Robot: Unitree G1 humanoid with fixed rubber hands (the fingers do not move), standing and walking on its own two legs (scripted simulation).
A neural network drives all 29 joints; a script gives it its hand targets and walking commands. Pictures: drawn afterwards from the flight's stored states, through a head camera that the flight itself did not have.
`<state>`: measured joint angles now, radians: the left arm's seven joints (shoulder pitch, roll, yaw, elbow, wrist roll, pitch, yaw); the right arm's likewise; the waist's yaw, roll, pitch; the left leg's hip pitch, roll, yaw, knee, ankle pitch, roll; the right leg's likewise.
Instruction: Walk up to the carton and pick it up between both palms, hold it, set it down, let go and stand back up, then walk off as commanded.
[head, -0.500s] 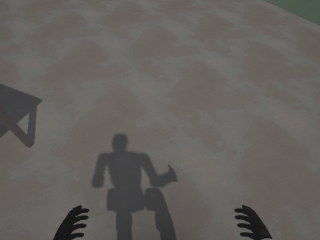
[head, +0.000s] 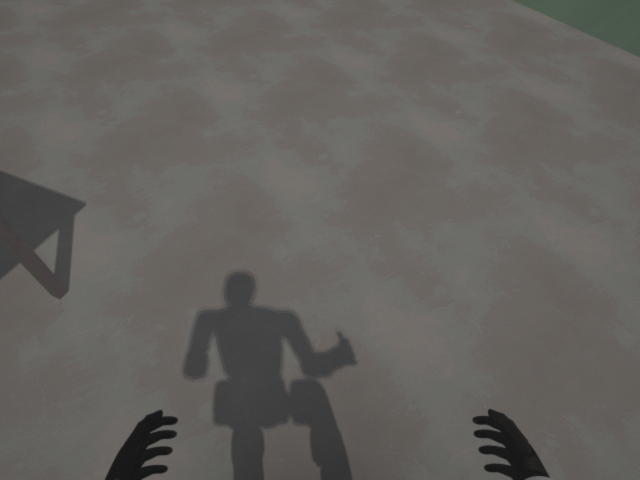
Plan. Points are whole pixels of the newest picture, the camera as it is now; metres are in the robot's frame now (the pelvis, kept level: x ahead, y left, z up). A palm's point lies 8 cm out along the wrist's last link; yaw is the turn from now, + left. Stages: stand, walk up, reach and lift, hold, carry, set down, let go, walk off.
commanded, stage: stand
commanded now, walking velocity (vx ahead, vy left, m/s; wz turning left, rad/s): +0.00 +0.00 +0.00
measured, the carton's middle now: out of the picture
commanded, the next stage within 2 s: walk up in 1.02 s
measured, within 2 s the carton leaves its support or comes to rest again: neither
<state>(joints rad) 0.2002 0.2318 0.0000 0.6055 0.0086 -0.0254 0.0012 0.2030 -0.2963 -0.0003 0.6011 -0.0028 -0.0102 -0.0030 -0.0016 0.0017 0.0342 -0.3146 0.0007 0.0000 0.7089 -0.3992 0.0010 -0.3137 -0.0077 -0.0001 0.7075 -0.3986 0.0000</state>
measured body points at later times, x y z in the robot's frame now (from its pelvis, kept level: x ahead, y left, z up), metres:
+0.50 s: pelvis -0.01 +0.00 +0.00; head +0.00 +0.00 +0.45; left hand +0.15 +0.24 -0.09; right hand +0.15 -0.26 -0.08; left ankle -0.01 +0.12 -0.72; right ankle -0.01 -0.12 -0.72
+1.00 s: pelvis -0.03 +0.00 +0.00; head -0.04 +0.00 +0.45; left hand +0.13 +0.24 -0.09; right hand +0.13 -0.27 -0.08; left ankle -0.01 +0.12 -0.72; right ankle -0.01 -0.12 -0.72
